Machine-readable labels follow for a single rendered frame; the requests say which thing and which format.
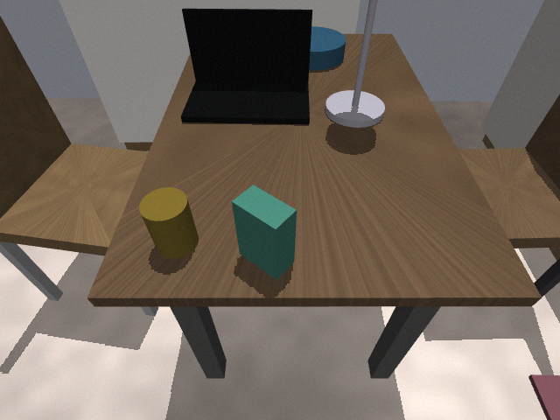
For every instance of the table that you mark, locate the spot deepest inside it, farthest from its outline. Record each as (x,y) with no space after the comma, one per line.
(387,215)

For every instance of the chair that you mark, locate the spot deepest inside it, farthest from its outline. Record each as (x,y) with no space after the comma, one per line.
(522,186)
(53,194)

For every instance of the desk lamp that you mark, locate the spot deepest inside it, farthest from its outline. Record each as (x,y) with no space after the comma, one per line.
(355,108)

